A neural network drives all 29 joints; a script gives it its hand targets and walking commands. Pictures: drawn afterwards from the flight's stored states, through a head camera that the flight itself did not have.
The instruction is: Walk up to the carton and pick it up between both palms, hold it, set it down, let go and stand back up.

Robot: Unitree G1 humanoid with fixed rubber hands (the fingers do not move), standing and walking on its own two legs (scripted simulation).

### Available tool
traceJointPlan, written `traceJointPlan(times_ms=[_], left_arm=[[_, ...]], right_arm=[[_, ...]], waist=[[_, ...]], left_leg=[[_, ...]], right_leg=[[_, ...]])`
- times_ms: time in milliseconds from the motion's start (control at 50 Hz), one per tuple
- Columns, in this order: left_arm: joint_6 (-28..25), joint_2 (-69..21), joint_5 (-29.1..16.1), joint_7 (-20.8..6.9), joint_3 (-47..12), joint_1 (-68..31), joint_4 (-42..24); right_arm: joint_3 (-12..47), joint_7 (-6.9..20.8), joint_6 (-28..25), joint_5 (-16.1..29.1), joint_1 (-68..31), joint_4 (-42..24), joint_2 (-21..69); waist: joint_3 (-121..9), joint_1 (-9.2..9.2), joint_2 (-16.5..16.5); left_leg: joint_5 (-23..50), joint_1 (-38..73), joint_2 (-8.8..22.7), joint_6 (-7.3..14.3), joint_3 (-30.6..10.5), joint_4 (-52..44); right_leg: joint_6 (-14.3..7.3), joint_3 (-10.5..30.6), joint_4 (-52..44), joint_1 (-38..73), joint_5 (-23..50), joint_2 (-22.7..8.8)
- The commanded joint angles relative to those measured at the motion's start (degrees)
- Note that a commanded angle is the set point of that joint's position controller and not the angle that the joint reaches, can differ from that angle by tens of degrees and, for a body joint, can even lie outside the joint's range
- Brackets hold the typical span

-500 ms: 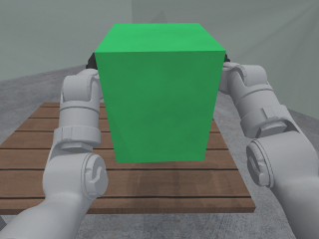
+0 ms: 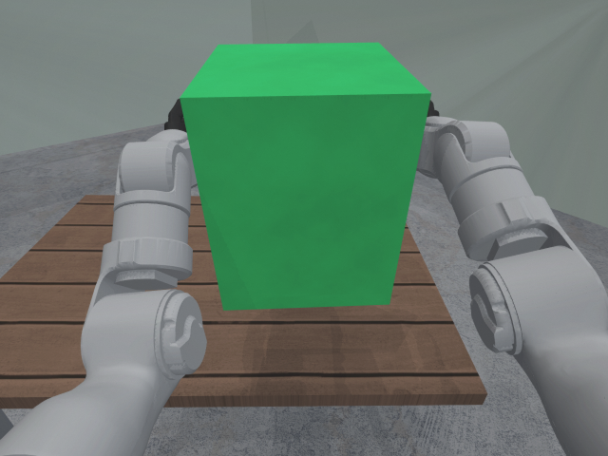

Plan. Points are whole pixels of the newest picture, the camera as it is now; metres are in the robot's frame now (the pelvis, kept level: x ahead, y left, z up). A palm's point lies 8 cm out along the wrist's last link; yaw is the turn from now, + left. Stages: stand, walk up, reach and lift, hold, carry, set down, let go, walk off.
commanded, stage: hold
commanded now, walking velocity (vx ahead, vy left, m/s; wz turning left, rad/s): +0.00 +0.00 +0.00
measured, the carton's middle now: (302, 173) +0.36 +0.01 +0.29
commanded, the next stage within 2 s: set down in 0.56 s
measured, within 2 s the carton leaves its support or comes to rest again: neither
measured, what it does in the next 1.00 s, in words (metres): stands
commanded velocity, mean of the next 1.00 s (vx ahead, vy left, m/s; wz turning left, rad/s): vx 0.00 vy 0.00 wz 0.00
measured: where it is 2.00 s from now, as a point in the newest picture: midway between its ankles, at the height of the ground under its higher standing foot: outside the picture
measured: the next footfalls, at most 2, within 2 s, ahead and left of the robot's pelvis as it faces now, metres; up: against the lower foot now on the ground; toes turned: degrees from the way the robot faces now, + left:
none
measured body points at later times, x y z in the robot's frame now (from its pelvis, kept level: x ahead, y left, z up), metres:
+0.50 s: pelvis +0.00 +0.00 +0.00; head -0.09 +0.02 +0.44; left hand +0.39 +0.16 +0.31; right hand +0.39 -0.14 +0.32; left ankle +0.03 +0.12 -0.74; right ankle +0.04 -0.13 -0.74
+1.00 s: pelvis +0.00 -0.01 +0.00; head -0.08 +0.01 +0.45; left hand +0.40 +0.17 +0.28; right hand +0.42 -0.12 +0.28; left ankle +0.03 +0.12 -0.74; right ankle +0.04 -0.13 -0.74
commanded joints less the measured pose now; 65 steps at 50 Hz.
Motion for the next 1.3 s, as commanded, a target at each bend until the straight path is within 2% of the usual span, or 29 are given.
traceJointPlan(times_ms=[0,20,40,120,200,280,320,400,480,540,560,580,640,680,700,720,740,780,840,920,980,1000,1040,1080,1100,1140,1200,1220,1280], left_arm=[[-5.8,-38.6,-11.0,-8.7,-19.7,-60.1,-12.7],[-5.9,-38.3,-10.8,-8.7,-19.6,-59.9,-12.0],[-5.8,-37.6,-10.2,-8.8,-18.2,-59.1,-9.7],[-6.1,-38.8,-11.8,-8.4,-20.6,-59.9,-11.8],[-5.9,-37.3,-9.6,-8.8,-17.2,-59.5,-8.5],[-6.5,-39.1,-11.7,-8.5,-20.3,-59.6,-11.4],[-6.5,-38.1,-11.0,-8.6,-19.0,-59.0,-11.2],[-6.2,-37.6,-10.5,-8.7,-18.1,-58.5,-11.0],[-6.3,-37.9,-11.3,-8.6,-19.5,-59.3,-13.3],[-6.1,-38.9,-11.1,-8.5,-19.9,-59.8,-13.2],[-6.7,-39.7,-9.4,-8.0,-18.4,-57.4,-15.3],[-7.0,-39.0,-9.0,-8.0,-18.1,-57.1,-15.4],[-8.6,-37.5,-6.9,-9.0,-16.5,-58.8,-10.6],[-10.4,-36.8,-7.3,-9.1,-16.4,-58.4,-8.1],[-11.3,-37.9,-7.9,-9.0,-17.5,-58.6,-7.8],[-12.5,-37.1,-7.6,-8.8,-15.8,-58.9,-5.2],[-13.3,-37.2,-7.4,-8.8,-16.2,-58.4,-3.8],[-14.7,-37.0,-6.1,-8.9,-14.4,-55.8,-0.1],[-16.7,-39.2,-6.9,-8.3,-17.5,-55.6,-2.0],[-17.5,-41.0,-6.7,-8.1,-18.9,-53.5,-4.3],[-17.9,-41.2,-7.1,-7.7,-20.5,-52.1,-7.7],[-18.1,-41.9,-7.6,-7.6,-22.0,-52.4,-8.5],[-18.3,-41.0,-7.4,-7.4,-21.9,-52.2,-10.9],[-18.9,-42.0,-8.2,-6.9,-24.0,-53.2,-13.7],[-19.0,-43.7,-8.9,-6.5,-26.5,-53.4,-15.6],[-18.8,-43.1,-9.0,-6.1,-27.0,-51.0,-17.2],[-18.0,-43.5,-8.3,-6.2,-26.7,-48.9,-17.0],[-18.0,-42.8,-8.4,-6.1,-26.5,-48.3,-17.3],[-18.4,-44.1,-9.3,-5.7,-29.0,-48.7,-20.3]], right_arm=[[4.6,8.9,-2.8,11.2,-58.3,-26.9,44.6],[4.3,8.8,-3.0,11.0,-58.7,-26.8,44.5],[4.3,8.8,-3.0,10.6,-59.9,-27.0,44.8],[4.6,8.7,-3.0,10.9,-59.4,-27.4,44.2],[4.2,9.0,-2.8,10.4,-59.1,-24.3,44.2],[4.3,8.7,-3.3,10.9,-59.2,-27.6,44.1],[4.2,8.6,-2.7,10.4,-57.1,-25.6,44.1],[5.5,8.7,-3.1,11.3,-59.4,-27.7,45.0],[5.8,8.4,-2.8,11.7,-58.3,-28.0,45.3],[5.4,8.6,-2.8,11.4,-57.9,-27.3,44.9],[7.2,8.8,-5.3,12.0,-56.1,-28.3,44.2],[7.6,8.7,-5.7,11.7,-55.6,-28.8,44.1],[5.7,9.2,-8.4,8.0,-56.6,-22.1,42.0],[4.7,9.6,-10.8,5.9,-58.2,-21.9,42.8],[4.4,9.7,-12.0,5.1,-58.0,-22.3,42.7],[4.1,10.0,-12.9,3.8,-58.2,-21.1,43.3],[3.2,10.3,-13.6,2.5,-57.5,-19.3,43.0],[1.5,11.0,-15.3,-0.1,-56.1,-15.8,43.0],[1.4,11.3,-17.7,-0.9,-55.3,-15.9,42.8],[2.7,11.5,-20.1,-1.1,-54.8,-18.1,42.6],[5.3,11.1,-21.0,-0.9,-54.3,-21.7,43.7],[5.2,11.0,-21.3,-1.0,-54.7,-22.6,43.8],[7.1,11.0,-21.5,-0.4,-54.3,-23.7,44.9],[8.2,10.9,-21.8,-0.1,-54.3,-25.2,46.6],[8.4,10.8,-22.2,0.3,-54.0,-26.4,46.4],[11.0,10.4,-22.0,0.9,-52.4,-28.3,47.0],[10.7,10.3,-21.6,0.5,-50.3,-27.0,46.6],[11.6,10.3,-21.6,0.9,-49.9,-27.8,47.3],[12.5,10.2,-21.7,0.8,-49.2,-30.1,48.3]], waist=[[-23.6,-1.09,3.2],[-23.3,-1.12,4.4],[-21.6,-0.47,2.3],[-23.8,-1.15,3.9],[-21.1,-0.17,3.0],[-25.0,-1.38,3.9],[-22.0,-1.44,3.2],[-24.5,0.13,2.3],[-24.7,-1.13,3.3],[-24.1,-1.1,4.4],[-26.3,1.88,4.5],[-26.1,2.1,4.4],[-20.4,0.77,4.8],[-20.4,1.85,3.2],[-20.9,0.84,3.0],[-19.7,1.88,1.8],[-18.5,0.82,2.3],[-15.8,1.66,1.4],[-20.7,-0.22,3.0],[-21.2,0.34,4.1],[-23.5,1.06,2.6],[-24.8,0.4,3.9],[-24.5,1.82,3.6],[-26.4,1.82,3.5],[-28.2,0.81,4.7],[-27.9,1.98,4.2],[-24.6,0.99,4.7],[-25.3,2.19,3.4],[-27.4,1.27,4.0]], left_leg=[[10.0,3.8,-4.9,-2.5,-1.6,-4.9],[9.5,3.4,-5.0,-2.5,-1.5,-4.9],[7.5,2.4,-5.1,-2.0,-1.3,-5.2],[9.6,3.4,-4.9,-2.6,-1.6,-4.8],[6.3,2.1,-5.0,-1.9,-1.4,-5.5],[10.6,4.0,-5.0,-2.7,-1.8,-4.2],[9.7,3.3,-5.0,-2.4,-1.8,-4.9],[9.9,3.0,-5.2,-1.9,-1.3,-4.8],[11.9,3.7,-5.2,-2.3,-1.5,-4.1],[10.3,3.8,-5.1,-2.5,-1.7,-4.4],[18.1,7.4,-5.2,-2.3,-1.3,-3.9],[19.5,8.2,-5.5,-2.4,-1.2,-3.4],[14.5,7.3,-5.4,-2.9,-1.6,-4.5],[9.8,6.3,-5.1,-2.1,-1.7,-5.6],[10.2,7.2,-5.1,-2.4,-1.6,-5.4],[8.7,6.8,-5.0,-2.1,-1.4,-5.8],[7.7,6.4,-5.0,-2.1,-1.1,-6.2],[5.2,6.3,-4.8,-1.9,-0.9,-7.4],[11.4,9.9,-4.5,-2.8,-0.8,-5.9],[15.0,11.1,-4.9,-3.0,0.1,-5.0],[18.7,12.1,-5.1,-2.8,0.1,-4.4],[18.8,12.8,-5.1,-3.0,0.0,-4.0],[18.1,11.6,-5.7,-2.5,0.3,-4.1],[19.7,12.4,-5.6,-2.9,-0.1,-3.5],[20.7,13.9,-5.4,-3.3,-0.2,-2.9],[22.4,13.5,-5.8,-3.1,-0.1,-2.5],[21.0,13.0,-6.1,-3.2,-0.3,-2.7],[21.1,12.9,-6.2,-2.9,0.1,-2.5],[22.4,14.1,-6.0,-3.6,-0.2,-1.8]], right_leg=[[1.5,3.9,-0.4,12.5,7.3,4.7],[1.5,4.2,-0.7,12.1,6.6,4.5],[1.7,4.4,-1.2,12.1,5.4,4.4],[1.3,4.2,-0.4,11.9,7.0,4.7],[1.5,4.3,-1.2,11.5,3.7,4.3],[1.5,4.2,-0.4,12.0,8.0,4.8],[1.5,4.5,-0.9,12.3,7.3,4.4],[1.9,4.5,-0.6,13.4,7.3,4.5],[1.9,4.5,-0.2,13.7,10.3,4.4],[1.6,4.2,-0.5,12.6,7.6,4.6],[0.1,4.0,0.2,12.2,9.5,5.3],[0.2,4.1,-0.2,12.2,10.4,5.2],[0.1,3.3,-2.1,9.7,4.4,4.8],[0.1,3.1,-2.9,8.7,0.1,4.3],[-0.1,2.6,-2.8,8.9,0.7,4.5],[0.2,2.6,-3.4,8.1,-0.9,4.2],[0.0,2.6,-3.8,8.0,-1.8,4.1],[-0.1,2.0,-4.4,7.0,-5.3,3.8],[-0.1,1.3,-3.8,8.7,-0.6,4.4],[0.0,1.3,-4.0,9.7,1.7,4.4],[0.5,1.1,-3.7,12.1,4.7,4.3],[0.3,1.1,-3.6,11.5,5.0,4.2],[1.0,1.5,-3.3,12.4,5.2,3.7],[1.2,1.3,-2.5,12.5,7.0,3.8],[0.7,1.1,-2.4,12.1,7.8,4.2],[1.1,1.4,-2.3,13.1,10.4,3.9],[1.0,1.1,-2.7,12.2,9.2,3.6],[1.4,1.5,-2.6,13.0,9.4,3.8],[1.3,1.1,-2.0,12.7,11.3,4.0]])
